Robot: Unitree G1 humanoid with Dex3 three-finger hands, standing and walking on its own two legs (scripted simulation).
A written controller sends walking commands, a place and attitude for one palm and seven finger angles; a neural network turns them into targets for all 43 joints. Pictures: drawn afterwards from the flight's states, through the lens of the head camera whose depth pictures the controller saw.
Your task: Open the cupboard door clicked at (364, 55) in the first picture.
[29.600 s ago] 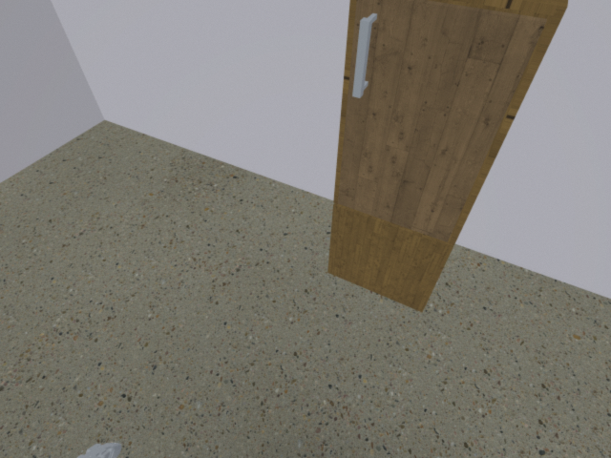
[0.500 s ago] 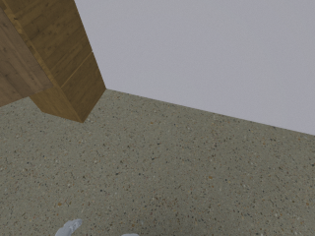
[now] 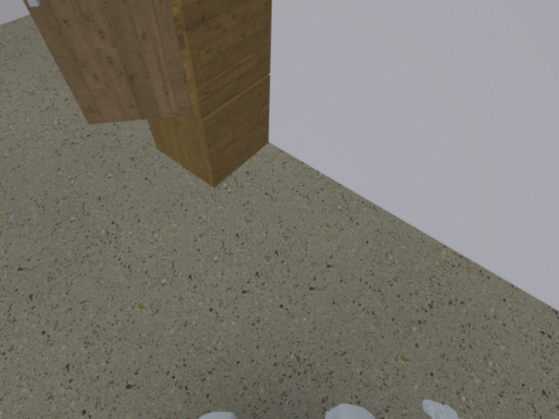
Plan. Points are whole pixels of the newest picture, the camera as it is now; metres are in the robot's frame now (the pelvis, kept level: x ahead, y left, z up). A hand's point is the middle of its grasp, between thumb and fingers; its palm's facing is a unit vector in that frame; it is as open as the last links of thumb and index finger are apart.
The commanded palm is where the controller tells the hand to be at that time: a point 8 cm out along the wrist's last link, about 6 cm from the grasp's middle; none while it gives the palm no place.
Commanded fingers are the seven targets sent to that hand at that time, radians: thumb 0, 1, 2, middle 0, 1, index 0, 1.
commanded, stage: turn to face it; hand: left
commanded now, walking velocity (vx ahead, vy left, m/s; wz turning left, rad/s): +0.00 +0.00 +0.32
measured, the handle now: out of the picture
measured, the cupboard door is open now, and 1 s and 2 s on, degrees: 49 49 49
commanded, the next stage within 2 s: take the last steps up to it in 0.30 s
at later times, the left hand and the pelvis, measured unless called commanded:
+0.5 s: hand out of the picture +0.04 +0.15 -0.15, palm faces +0.20 -0.95 -0.24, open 7.3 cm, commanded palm none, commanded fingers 0.00 0.90 0.90 -0.20 -0.30 -0.20 -0.30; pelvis +0.03 -0.04 +0.01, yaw +10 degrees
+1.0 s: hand out of the picture +0.12 +0.26 -0.15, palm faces +0.32 -0.93 -0.20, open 7.4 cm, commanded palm none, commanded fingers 0.00 0.90 0.90 -0.20 -0.30 -0.20 -0.30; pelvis +0.11 +0.07 +0.01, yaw +16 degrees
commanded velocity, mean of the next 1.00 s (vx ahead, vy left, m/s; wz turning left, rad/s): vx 0.19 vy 0.09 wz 0.20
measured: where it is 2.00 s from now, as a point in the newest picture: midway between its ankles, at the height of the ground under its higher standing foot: (205, 323)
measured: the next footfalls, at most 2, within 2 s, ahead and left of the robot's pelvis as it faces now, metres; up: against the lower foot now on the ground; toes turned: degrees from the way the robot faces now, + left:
right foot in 0.26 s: +0.04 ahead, -0.14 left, +0.00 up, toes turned -1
left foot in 0.70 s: +0.06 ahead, +0.12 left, +0.00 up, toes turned +21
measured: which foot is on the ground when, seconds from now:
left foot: down 0.00-0.26, up 0.28-0.68, down 0.70-1.00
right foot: up 0.00-0.24, down 0.26-0.72, up 0.74-1.00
